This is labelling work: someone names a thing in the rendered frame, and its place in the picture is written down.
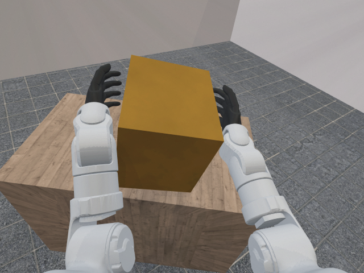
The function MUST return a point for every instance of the left robot forearm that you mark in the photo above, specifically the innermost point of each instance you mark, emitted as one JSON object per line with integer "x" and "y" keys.
{"x": 94, "y": 167}

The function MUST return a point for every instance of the robot left hand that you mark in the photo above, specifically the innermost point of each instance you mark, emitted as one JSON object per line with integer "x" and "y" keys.
{"x": 97, "y": 86}

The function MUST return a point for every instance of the right robot forearm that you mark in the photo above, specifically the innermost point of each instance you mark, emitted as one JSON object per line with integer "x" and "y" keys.
{"x": 262, "y": 205}

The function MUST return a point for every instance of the left robot upper arm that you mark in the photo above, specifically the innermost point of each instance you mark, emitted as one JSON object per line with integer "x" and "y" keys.
{"x": 103, "y": 248}

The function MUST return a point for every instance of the carton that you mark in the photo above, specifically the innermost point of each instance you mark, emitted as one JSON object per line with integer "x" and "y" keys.
{"x": 169, "y": 128}

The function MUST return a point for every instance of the robot right hand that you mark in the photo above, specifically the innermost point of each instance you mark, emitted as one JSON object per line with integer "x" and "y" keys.
{"x": 230, "y": 112}

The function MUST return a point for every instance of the pedestal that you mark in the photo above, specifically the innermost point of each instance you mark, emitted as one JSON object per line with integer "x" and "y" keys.
{"x": 202, "y": 230}

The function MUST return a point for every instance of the right robot upper arm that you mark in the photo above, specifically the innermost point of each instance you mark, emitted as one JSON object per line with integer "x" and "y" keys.
{"x": 283, "y": 249}

